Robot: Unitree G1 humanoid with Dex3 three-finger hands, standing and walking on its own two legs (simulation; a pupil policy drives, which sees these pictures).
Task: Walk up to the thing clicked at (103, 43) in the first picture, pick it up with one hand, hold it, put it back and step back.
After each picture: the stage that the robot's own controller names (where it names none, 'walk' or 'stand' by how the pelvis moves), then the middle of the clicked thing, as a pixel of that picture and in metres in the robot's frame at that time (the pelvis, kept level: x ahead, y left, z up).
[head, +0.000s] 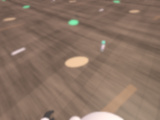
stand; (102, 46) +1.58 -0.23 -0.65
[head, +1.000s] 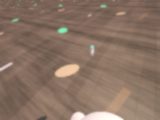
walk; (92, 51) +1.48 +0.13 -0.63
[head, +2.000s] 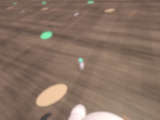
walk; (81, 64) +0.98 +0.28 -0.65
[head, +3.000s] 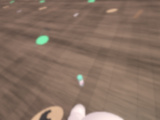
walk; (80, 81) +0.62 +0.22 -0.65
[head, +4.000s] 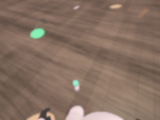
stand; (76, 86) +0.47 +0.21 -0.63
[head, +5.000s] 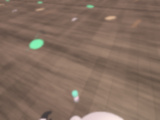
stand; (75, 96) +0.42 +0.21 -0.65
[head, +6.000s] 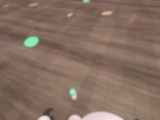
stand; (73, 94) +0.40 +0.23 -0.65
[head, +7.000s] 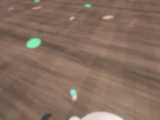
stand; (73, 95) +0.43 +0.22 -0.66
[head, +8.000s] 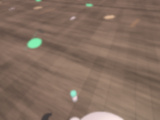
stand; (74, 96) +0.41 +0.22 -0.66
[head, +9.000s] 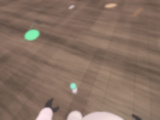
go down; (74, 89) +0.43 +0.22 -0.64
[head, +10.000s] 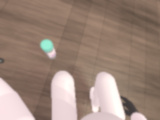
go down; (49, 51) +0.47 +0.30 -0.23
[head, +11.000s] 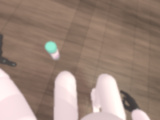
close in; (53, 52) +0.47 +0.30 -0.24
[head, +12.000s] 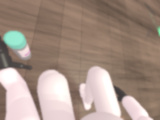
close in; (21, 48) +0.44 +0.34 -0.16
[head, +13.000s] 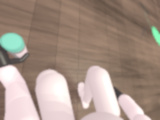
lift; (18, 50) +0.42 +0.34 -0.16
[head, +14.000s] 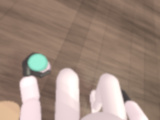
lift; (42, 65) +0.31 +0.32 -0.08
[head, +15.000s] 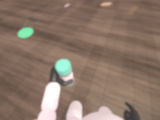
lift; (66, 75) +0.31 +0.17 +0.07
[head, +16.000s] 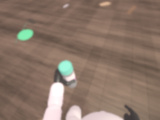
hold; (69, 76) +0.32 +0.16 +0.02
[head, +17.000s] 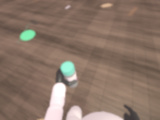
crouch; (70, 76) +0.32 +0.15 +0.02
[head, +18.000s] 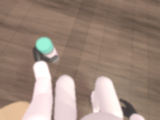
crouch; (50, 52) +0.45 +0.26 -0.06
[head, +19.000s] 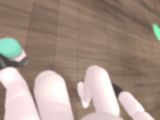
lower; (16, 54) +0.41 +0.34 -0.16
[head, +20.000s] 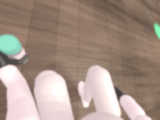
lower; (16, 52) +0.41 +0.34 -0.16
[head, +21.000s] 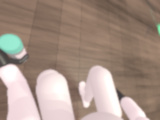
lower; (17, 51) +0.41 +0.35 -0.15
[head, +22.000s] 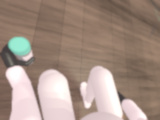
lower; (24, 54) +0.40 +0.33 -0.15
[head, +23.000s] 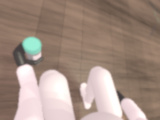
loosen; (34, 54) +0.41 +0.29 -0.15
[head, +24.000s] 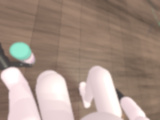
withdraw; (26, 56) +0.40 +0.32 -0.16
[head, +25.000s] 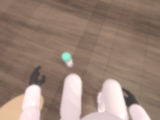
walk; (68, 60) +0.46 +0.25 -0.31
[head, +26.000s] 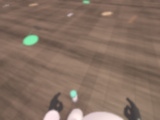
stand; (74, 96) +0.39 +0.19 -0.59
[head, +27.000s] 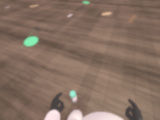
stand; (73, 97) +0.39 +0.21 -0.60
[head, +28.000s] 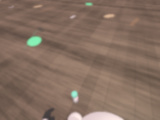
stand; (75, 97) +0.39 +0.20 -0.63
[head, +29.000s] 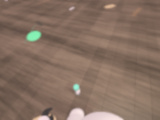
walk; (77, 90) +0.43 +0.19 -0.64
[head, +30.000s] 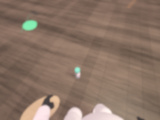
walk; (77, 73) +0.61 +0.18 -0.63
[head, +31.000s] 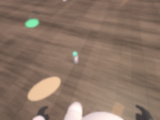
walk; (75, 57) +0.92 +0.30 -0.63
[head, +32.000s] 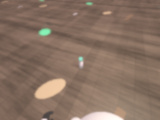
stand; (80, 63) +1.03 +0.22 -0.66
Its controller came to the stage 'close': yes
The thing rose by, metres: 0.68
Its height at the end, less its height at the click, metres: +0.00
